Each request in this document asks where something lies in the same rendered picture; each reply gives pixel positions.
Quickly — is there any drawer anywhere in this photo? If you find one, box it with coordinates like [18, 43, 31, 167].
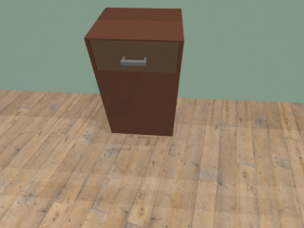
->
[89, 40, 179, 73]

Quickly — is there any cabinet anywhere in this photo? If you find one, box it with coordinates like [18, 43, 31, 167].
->
[84, 8, 184, 137]

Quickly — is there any handle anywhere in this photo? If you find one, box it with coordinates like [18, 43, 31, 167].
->
[121, 57, 146, 67]

